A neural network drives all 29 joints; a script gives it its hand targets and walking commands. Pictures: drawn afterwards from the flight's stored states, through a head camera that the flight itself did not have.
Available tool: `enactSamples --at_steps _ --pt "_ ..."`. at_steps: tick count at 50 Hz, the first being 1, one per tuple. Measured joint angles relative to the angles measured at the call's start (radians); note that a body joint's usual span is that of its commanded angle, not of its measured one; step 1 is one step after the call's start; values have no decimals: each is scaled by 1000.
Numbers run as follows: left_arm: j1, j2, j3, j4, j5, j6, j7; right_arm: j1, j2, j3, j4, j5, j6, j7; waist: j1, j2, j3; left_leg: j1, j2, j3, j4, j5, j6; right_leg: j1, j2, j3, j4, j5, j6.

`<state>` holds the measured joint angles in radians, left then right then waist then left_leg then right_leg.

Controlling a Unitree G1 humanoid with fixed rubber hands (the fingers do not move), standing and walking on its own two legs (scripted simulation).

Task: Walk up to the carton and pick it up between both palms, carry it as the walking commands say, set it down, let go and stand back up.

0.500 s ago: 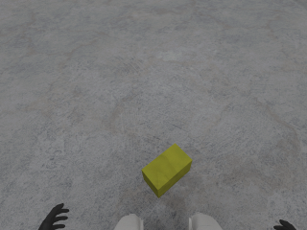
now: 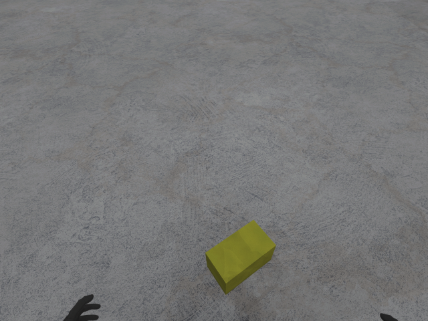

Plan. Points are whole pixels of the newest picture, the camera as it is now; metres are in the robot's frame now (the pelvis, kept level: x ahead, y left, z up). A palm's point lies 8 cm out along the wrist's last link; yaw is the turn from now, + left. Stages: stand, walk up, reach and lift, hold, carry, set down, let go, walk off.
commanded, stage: walk up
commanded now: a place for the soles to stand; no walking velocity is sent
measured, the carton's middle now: (239, 256) +0.48 -0.06 -0.68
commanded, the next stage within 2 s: none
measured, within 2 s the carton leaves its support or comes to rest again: neither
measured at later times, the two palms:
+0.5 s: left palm out of the picture +0.10 +0.20 -0.15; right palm out of the picture +0.15 -0.49 -0.10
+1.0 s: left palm out of the picture +0.07 +0.02 -0.17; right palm out of the picture +0.36 -0.61 -0.14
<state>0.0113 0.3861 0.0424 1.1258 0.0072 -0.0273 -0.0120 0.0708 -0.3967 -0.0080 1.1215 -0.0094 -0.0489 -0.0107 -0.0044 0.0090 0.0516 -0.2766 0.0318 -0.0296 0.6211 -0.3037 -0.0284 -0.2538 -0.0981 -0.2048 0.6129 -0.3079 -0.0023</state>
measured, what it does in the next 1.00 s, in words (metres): steps to the right, turning left: right foot, then left foot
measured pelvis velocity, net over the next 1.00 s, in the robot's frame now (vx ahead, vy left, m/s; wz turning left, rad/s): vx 0.12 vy -0.32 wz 0.45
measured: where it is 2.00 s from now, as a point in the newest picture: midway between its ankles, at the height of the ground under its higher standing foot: outside the picture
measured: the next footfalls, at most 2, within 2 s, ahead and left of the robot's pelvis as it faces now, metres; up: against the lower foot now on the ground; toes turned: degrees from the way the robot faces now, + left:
right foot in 0.32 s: +0.12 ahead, -0.22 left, +0.00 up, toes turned +8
left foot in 0.54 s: +0.12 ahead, -0.02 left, +0.00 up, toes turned +19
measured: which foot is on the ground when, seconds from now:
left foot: down 0.00-0.34, up 0.36-0.52, down 0.54-0.84, up 0.86-1.00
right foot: down 0.00-0.06, up 0.08-0.30, down 0.32-0.54, up 0.56-0.80, down 0.82-1.00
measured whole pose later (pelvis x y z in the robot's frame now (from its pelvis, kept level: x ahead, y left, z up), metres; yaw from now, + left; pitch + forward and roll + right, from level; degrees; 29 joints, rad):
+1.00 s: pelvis +0.12 -0.32 -0.08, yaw +26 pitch -5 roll -1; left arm 0.15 0.42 0.12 0.82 0.03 0.03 -0.04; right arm 0.18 -0.50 -0.06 0.95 -0.03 -0.07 -0.10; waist 0.03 -0.02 0.13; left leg -0.64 0.03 -0.05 1.37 -0.53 0.03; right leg -0.52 -0.08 -0.16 1.16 -0.55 -0.04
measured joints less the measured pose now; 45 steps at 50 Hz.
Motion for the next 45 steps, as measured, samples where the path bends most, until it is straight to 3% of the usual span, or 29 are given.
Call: enactSamples --at_steps 3,6,9,14,16,17,19,22,24,26,27,30,35,41,43,45 --pt "7 -3 15 -21 16 17 -13 14 3 -7 -11 1 -1 -6 2 -3 0 10 -4 -6 -19 9 1 5 0 -2 3 -33 -5" --pt "6 25 56 -153 50 73 -51 100 0 -37 -73 -6 -23 -49 -4 -37 -1 -31 -31 -36 12 -1 9 -96 42 134 237 -212 -17" --pt "-4 63 88 -277 60 88 -67 192 -20 -49 -115 -10 -41 -84 -8 -92 7 -72 -61 -63 49 -12 1 -225 49 237 478 -169 -4" --pt "2 113 121 -373 56 97 -97 272 -86 -68 -168 -40 -54 -103 -22 -125 32 -140 -41 -107 188 -91 -23 -294 25 291 466 -249 5" --pt "9 128 129 -388 57 95 -103 285 -111 -72 -188 -46 -57 -107 -29 -123 39 -172 -15 -137 260 -136 -32 -279 29 292 394 -250 -2" --pt "14 130 132 -393 59 90 -103 286 -124 -73 -194 -47 -56 -108 -31 -109 48 -186 6 -160 303 -163 -32 -275 47 271 382 -184 9" --pt "36 116 129 -401 61 74 -98 278 -141 -74 -190 -36 -47 -115 -43 -79 62 -238 26 -188 432 -239 17 -276 75 211 428 -163 12" --pt "76 64 108 -403 56 71 -80 249 -139 -70 -169 -26 -39 -124 -43 -53 84 -315 26 -96 624 -256 58 -226 80 133 429 -203 -17" --pt "105 36 90 -401 57 78 -71 234 -122 -66 -165 -16 -45 -115 -23 -50 97 -308 30 2 607 -259 66 -183 79 98 403 -207 -33" --pt "138 23 74 -404 60 90 -66 236 -103 -65 -174 -4 -58 -106 2 -61 90 -253 16 83 461 -235 82 -163 73 74 390 -214 -44" --pt "159 22 72 -409 63 96 -64 249 -99 -67 -188 -7 -69 -106 14 -68 76 -227 4 94 373 -208 94 -177 71 73 410 -224 -50" --pt "196 33 82 -416 72 113 -53 274 -89 -61 -234 -18 -81 -126 28 -112 70 -241 -11 88 397 -152 66 -257 88 156 599 -271 -19" --pt "189 83 104 -398 55 118 -65 264 -98 -57 -246 -30 -78 -152 24 -152 74 -239 4 46 410 -157 30 -380 32 220 744 -222 3" --pt "140 146 134 -396 41 115 -81 218 -124 -66 -247 -48 -70 -147 7 -127 72 -306 76 -80 515 -208 -17 -355 -11 233 571 -222 -1" --pt "131 149 139 -390 39 98 -73 194 -132 -65 -230 -46 -54 -141 2 -94 72 -343 94 -154 583 -266 6 -357 15 174 603 -233 24" --pt "129 124 134 -382 29 85 -59 165 -129 -65 -205 -36 -30 -141 4 -75 74 -384 48 -184 709 -308 43 -354 20 126 633 -261 8"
